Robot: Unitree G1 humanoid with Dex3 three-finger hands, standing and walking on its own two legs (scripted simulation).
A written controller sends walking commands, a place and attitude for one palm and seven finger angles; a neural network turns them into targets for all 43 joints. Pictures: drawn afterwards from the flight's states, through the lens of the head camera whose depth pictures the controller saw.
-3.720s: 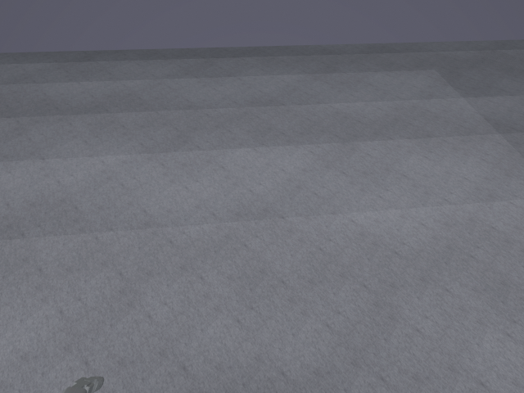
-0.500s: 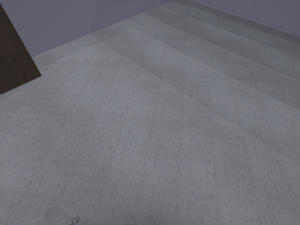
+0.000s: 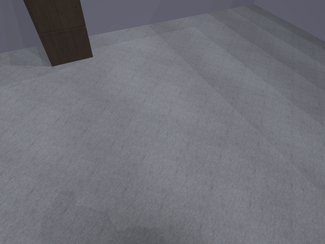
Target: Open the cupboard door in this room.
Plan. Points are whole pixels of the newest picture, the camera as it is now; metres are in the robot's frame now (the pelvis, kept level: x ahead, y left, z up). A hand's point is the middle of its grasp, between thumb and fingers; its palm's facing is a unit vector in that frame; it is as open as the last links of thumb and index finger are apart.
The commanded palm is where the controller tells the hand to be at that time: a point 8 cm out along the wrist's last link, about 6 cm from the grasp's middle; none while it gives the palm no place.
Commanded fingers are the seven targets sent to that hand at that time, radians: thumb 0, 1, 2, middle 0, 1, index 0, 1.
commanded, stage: stand and wait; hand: left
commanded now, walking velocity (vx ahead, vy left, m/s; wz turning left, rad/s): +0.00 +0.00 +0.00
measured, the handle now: out of the picture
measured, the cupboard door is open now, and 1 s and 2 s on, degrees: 0 0 0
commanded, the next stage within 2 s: turn or walk to find it in 0.20 s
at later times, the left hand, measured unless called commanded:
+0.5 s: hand out of the picture -0.01 +0.19 -0.17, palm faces +0.17 -0.97 -0.20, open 7.3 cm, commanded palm none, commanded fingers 0.00 0.90 0.90 -0.20 -0.30 -0.20 -0.30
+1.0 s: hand out of the picture -0.07 +0.19 -0.16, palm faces +0.14 -0.97 -0.20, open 7.3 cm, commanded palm none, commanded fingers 0.00 0.90 0.90 -0.20 -0.30 -0.20 -0.30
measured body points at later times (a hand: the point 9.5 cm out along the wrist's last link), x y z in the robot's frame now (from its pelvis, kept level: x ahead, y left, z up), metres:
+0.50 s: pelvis -0.03 +0.01 +0.01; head -0.01 +0.02 +0.46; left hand -0.02 +0.24 -0.15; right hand +0.04 -0.24 -0.14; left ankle -0.05 +0.12 -0.70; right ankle -0.01 -0.13 -0.73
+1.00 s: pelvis -0.06 +0.02 +0.01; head -0.06 +0.00 +0.46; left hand -0.07 +0.24 -0.14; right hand -0.02 -0.20 -0.15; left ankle -0.04 +0.13 -0.73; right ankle -0.05 -0.10 -0.73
